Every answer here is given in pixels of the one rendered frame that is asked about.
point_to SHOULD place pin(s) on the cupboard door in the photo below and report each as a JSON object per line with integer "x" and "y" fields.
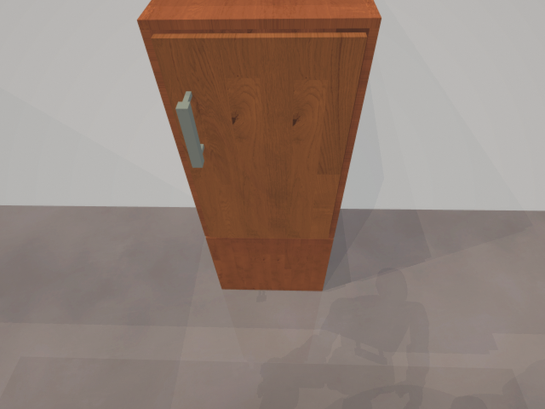
{"x": 273, "y": 111}

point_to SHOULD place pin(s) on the handle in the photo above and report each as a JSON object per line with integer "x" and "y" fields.
{"x": 189, "y": 131}

